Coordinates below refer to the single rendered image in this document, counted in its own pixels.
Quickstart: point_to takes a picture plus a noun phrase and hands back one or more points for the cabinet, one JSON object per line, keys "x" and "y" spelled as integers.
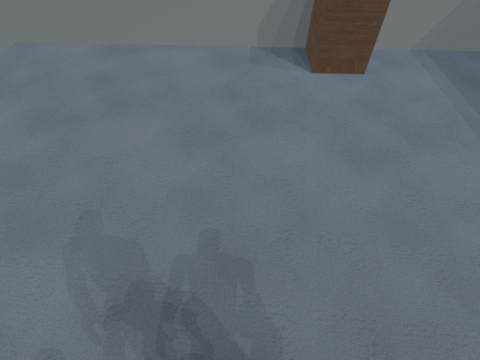
{"x": 342, "y": 34}

